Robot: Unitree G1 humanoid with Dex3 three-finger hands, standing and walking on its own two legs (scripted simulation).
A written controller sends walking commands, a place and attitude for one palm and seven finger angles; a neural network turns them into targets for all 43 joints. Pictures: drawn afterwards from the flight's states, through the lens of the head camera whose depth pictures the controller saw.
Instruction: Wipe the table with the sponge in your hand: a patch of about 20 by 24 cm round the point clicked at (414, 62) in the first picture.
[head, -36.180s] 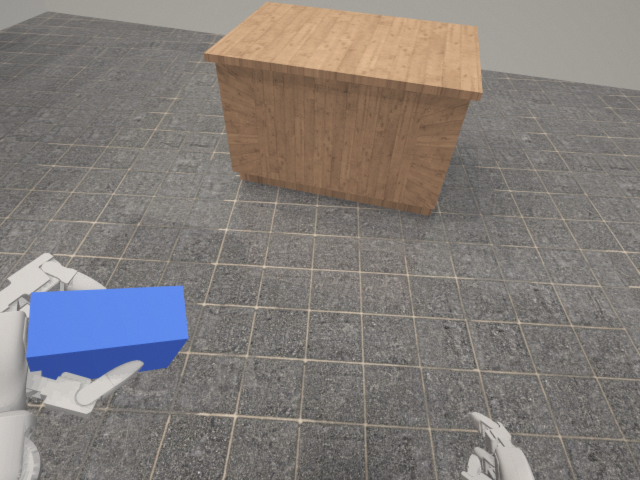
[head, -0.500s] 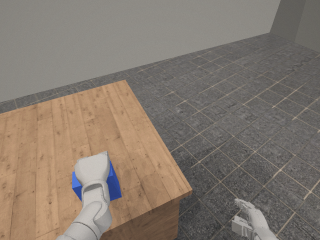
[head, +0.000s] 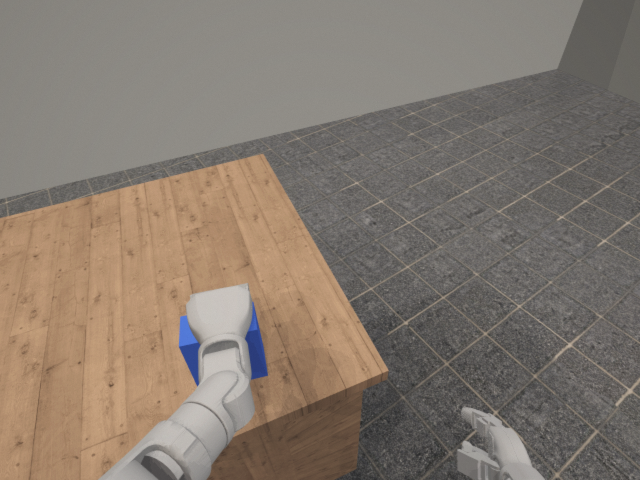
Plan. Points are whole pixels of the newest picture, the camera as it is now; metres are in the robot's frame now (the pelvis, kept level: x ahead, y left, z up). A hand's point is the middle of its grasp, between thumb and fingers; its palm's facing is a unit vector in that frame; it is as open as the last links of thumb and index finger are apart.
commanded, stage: slide across to the third lane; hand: left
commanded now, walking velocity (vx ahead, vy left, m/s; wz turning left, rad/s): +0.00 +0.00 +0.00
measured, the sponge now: (228, 354) +0.31 +0.19 -0.05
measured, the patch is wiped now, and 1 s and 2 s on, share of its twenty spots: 0.55 0.55 0.65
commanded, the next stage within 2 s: wipe forward along the third lane in 0.86 s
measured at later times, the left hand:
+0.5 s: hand (235, 333) +0.32 +0.18 -0.01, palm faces -0.09 +0.01 -1.00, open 9.7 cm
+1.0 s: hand (237, 331) +0.32 +0.18 -0.01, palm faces -0.10 +0.00 -0.99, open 9.7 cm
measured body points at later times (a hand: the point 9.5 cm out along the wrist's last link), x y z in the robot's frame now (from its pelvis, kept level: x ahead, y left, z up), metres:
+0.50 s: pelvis -0.01 -0.01 +0.00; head -0.02 -0.04 +0.45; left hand +0.32 +0.17 +0.04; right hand +0.18 -0.23 -0.12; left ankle +0.02 +0.10 -0.72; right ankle +0.01 -0.08 -0.72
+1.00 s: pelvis +0.00 -0.01 +0.00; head -0.01 -0.04 +0.45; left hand +0.32 +0.17 +0.04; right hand +0.21 -0.23 -0.11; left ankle +0.02 +0.10 -0.72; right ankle +0.01 -0.08 -0.72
